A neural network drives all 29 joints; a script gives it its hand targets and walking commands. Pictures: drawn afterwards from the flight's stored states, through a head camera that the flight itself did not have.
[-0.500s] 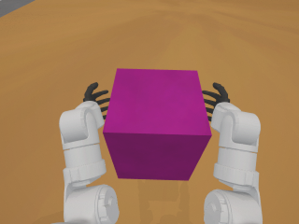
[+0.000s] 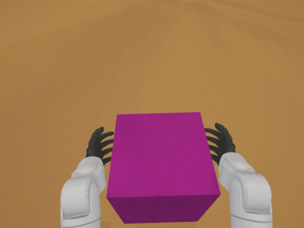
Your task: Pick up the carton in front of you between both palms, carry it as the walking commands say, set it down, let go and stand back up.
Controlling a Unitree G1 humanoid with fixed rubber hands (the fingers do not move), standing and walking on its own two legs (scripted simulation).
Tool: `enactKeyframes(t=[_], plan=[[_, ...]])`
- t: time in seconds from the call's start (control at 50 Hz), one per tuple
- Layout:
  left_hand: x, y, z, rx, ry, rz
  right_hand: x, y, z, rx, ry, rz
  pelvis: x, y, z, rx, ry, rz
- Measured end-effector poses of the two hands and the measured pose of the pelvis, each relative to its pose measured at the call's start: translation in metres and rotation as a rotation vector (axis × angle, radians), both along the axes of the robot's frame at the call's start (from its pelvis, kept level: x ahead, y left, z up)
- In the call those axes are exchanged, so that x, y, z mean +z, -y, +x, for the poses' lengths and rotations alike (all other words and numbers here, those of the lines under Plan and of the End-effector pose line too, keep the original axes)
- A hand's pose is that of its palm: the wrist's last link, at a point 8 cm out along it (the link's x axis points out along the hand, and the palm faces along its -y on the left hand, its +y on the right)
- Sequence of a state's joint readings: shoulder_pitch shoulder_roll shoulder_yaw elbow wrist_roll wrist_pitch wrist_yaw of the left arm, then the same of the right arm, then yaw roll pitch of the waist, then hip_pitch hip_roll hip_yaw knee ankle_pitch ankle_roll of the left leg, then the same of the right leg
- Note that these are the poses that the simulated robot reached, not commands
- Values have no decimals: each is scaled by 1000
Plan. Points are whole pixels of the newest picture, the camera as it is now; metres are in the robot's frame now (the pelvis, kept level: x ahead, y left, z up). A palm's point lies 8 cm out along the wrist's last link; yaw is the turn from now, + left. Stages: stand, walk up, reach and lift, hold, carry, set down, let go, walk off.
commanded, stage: carry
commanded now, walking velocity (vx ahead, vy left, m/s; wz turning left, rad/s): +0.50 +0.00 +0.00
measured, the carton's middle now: (159, 171) +0.27 +0.01 +0.00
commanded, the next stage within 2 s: none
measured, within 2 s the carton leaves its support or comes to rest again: neither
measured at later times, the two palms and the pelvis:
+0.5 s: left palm (109, 89) +0.49 +0.16 +0.10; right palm (206, 89) +0.50 -0.14 +0.10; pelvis +0.27 +0.00 +0.00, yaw +1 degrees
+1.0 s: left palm (109, 81) +0.55 +0.17 +0.09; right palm (197, 76) +0.57 -0.13 +0.09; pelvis +0.34 +0.00 +0.00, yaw +3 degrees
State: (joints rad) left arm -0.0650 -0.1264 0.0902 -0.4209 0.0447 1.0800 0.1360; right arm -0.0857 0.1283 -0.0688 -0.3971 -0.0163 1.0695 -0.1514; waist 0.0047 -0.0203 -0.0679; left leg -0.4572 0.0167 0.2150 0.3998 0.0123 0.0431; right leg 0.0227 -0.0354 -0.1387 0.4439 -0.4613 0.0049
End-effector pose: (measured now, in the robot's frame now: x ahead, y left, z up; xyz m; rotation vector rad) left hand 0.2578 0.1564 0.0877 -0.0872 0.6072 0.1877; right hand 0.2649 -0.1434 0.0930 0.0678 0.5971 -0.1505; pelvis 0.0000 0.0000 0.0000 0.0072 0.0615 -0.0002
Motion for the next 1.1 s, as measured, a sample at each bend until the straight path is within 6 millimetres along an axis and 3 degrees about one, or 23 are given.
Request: enactKeyframes(t=[0.06,0.18,0.32,0.4,0.52,0.64,0.82,0.96,1.1], plan=[[-2,-9,27,-8,-26,-23,1,-9,22,-10,-27,-20,4,-11,37,-12,-6,2],[15,-16,76,-44,-63,-28,16,-16,59,-51,-66,-13,23,-25,103,-15,4,-35],[31,-20,137,-17,-6,-28,35,-20,130,-23,-9,-11,25,-23,173,-4,27,-32],[27,-16,174,9,-11,-18,28,-16,174,4,-15,-6,19,-15,215,3,43,-23],[11,3,242,11,-12,19,-1,3,242,8,-20,28,-5,3,279,18,44,-20],[-4,8,270,17,-97,25,-15,8,275,19,-106,24,3,11,306,44,6,-21],[-3,-4,289,57,-51,6,-7,-5,306,59,-57,5,2,8,334,62,-3,-33],[1,-12,293,55,-12,-3,0,-13,308,55,-18,-2,-2,0,340,59,9,-30],[-7,-15,283,44,-48,-5,-8,-15,295,41,-54,-1,-4,-6,334,54,28,-27]])
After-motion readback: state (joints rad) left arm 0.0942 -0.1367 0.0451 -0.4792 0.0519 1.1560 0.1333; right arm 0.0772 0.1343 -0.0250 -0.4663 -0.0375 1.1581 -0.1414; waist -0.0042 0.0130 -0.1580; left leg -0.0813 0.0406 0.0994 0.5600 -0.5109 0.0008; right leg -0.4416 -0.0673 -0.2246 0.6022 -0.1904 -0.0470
